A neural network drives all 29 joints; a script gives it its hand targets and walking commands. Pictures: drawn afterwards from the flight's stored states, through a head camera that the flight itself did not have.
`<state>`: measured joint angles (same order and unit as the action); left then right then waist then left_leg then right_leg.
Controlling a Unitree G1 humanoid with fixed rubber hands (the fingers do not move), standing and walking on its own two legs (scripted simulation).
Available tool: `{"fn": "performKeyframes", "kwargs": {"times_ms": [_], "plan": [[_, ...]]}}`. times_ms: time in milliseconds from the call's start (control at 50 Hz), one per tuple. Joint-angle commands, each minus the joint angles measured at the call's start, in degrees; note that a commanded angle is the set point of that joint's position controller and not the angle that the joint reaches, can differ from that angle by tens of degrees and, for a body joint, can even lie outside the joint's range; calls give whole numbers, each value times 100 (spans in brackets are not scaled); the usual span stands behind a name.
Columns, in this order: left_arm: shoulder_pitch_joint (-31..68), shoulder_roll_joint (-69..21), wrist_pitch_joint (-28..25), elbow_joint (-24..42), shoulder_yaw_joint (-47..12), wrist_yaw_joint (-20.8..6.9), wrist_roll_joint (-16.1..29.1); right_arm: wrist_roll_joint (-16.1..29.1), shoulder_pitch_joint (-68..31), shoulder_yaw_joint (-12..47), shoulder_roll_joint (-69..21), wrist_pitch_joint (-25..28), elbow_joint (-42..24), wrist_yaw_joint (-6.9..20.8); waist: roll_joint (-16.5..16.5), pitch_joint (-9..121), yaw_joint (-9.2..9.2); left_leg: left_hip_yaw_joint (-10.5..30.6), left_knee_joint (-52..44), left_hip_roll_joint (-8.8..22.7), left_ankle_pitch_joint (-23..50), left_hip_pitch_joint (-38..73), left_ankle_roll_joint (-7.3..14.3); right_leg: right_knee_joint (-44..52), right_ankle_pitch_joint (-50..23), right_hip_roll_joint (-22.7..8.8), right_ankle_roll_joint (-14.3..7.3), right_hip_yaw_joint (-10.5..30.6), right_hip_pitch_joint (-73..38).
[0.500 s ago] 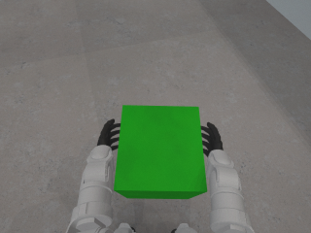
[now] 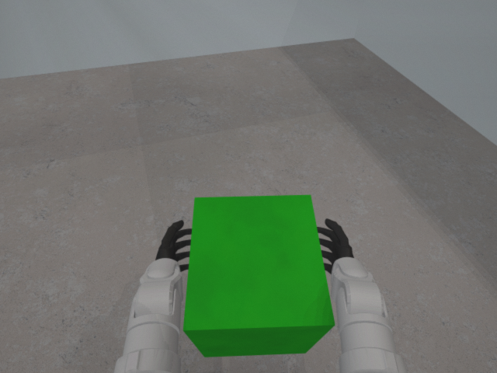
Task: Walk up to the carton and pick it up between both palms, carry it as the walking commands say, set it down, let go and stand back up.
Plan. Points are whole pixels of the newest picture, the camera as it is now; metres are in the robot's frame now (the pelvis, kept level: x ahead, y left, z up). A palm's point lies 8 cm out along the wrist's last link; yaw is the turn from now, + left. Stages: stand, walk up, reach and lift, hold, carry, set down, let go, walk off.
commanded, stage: reach and lift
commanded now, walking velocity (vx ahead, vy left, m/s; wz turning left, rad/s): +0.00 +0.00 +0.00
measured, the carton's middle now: (254, 281) +0.32 -0.02 -0.06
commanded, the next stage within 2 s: hold in 1.52 s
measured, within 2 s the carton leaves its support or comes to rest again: neither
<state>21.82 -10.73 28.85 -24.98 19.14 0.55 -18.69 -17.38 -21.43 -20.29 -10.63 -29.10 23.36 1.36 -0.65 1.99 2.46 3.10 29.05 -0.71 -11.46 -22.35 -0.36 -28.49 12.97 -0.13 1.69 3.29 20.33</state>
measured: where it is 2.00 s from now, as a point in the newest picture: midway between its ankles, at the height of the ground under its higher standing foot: outside the picture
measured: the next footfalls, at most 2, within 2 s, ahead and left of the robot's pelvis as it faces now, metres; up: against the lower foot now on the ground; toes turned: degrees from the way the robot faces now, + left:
none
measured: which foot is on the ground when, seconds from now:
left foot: down 0.00-1.00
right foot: down 0.00-1.00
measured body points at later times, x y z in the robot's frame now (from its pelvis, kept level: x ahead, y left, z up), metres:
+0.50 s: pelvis +0.00 +0.00 +0.01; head -0.03 +0.00 +0.46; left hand +0.32 +0.13 +0.05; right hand +0.31 -0.16 +0.05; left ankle +0.03 +0.12 -0.74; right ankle +0.02 -0.14 -0.74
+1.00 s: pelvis +0.00 -0.01 +0.01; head -0.03 +0.00 +0.46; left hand +0.31 +0.14 +0.05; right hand +0.32 -0.15 +0.05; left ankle +0.03 +0.12 -0.74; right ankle +0.02 -0.14 -0.74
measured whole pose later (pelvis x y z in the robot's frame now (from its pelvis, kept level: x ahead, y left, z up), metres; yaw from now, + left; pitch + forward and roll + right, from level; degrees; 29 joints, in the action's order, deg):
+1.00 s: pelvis +0.00 -0.01 +0.01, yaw +0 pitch -7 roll +0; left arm 18.7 -9.7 42.5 -15.9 15.1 0.2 -17.4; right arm -16.7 -19.4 -14.6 -9.9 -41.6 16.7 0.7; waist -0.4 -1.8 -0.5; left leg 3.0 22.1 -0.3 -10.0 -5.6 -0.8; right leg -22.4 11.8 0.0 1.1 3.6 4.2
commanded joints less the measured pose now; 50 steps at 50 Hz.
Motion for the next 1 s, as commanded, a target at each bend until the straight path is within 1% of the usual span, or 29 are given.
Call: {"fn": "performKeyframes", "kwargs": {"times_ms": [0,120,300,440,700,980], "plan": [[2979,-5432,-67,32,-3340,-1501,1227,1047,-2634,3085,-5615,-29,138,1230,101,2136,12,52,-430,-504,975,1543,12,451,-1191,563,-98,-30,-848],[2873,-5408,214,348,-3523,-1503,1416,1195,-2513,3244,-5596,-317,-161,1215,91,1922,7,72,-648,-473,1021,1879,14,638,-1256,541,-108,-17,-1197],[2871,-5291,696,821,-3755,-1506,1658,1422,-2537,3481,-5517,-820,-603,1215,33,1441,0,96,-946,-422,793,2169,27,895,-1042,501,-109,-6,-1559],[2911,-5159,981,905,-3590,-1498,1637,1451,-2643,3442,-5473,-1095,-605,1227,6,1056,-102,47,-1071,-421,519,2189,35,1027,-705,468,-121,18,-1564],[3087,-5216,1082,1062,-3605,-1484,1710,1483,-2823,3536,-5482,-1099,-629,1215,37,1205,-244,8,-950,-437,654,2310,-13,979,-631,484,-140,58,-1509],[2878,-5113,1140,1169,-3647,-1456,1718,1496,-2585,3616,-5406,-1090,-754,1166,56,1204,-262,24,-946,-462,857,2380,-41,1009,-810,512,-120,60,-1601]]}}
